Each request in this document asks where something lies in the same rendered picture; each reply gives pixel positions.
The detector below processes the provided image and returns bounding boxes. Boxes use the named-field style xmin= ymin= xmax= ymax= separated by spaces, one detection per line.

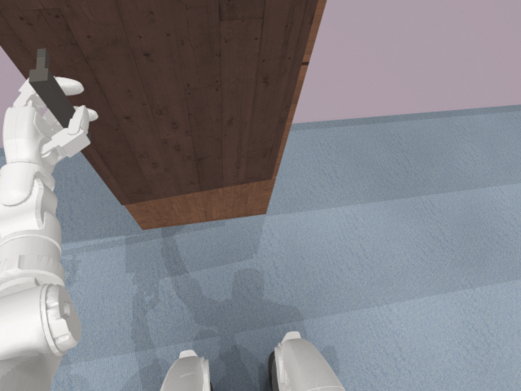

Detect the right robot shin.
xmin=277 ymin=332 xmax=301 ymax=391

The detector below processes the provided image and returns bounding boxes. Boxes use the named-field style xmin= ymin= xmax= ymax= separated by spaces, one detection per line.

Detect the robot shin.
xmin=179 ymin=349 xmax=198 ymax=358
xmin=277 ymin=332 xmax=301 ymax=391

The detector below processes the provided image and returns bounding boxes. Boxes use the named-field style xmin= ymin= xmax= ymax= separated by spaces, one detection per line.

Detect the cupboard door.
xmin=0 ymin=0 xmax=318 ymax=205

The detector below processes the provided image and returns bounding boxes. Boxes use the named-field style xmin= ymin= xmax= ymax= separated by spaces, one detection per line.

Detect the robot left hand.
xmin=2 ymin=76 xmax=99 ymax=174

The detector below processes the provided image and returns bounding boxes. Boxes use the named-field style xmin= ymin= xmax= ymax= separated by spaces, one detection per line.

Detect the handle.
xmin=28 ymin=48 xmax=91 ymax=144

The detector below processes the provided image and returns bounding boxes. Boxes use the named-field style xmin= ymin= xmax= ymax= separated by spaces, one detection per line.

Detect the left robot upper arm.
xmin=0 ymin=283 xmax=81 ymax=391

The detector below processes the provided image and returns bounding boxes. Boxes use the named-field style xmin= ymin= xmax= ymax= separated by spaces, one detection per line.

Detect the left robot shin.
xmin=179 ymin=349 xmax=198 ymax=358

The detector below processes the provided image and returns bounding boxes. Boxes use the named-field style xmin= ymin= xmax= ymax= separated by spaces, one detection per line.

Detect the robot left forearm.
xmin=0 ymin=162 xmax=65 ymax=297

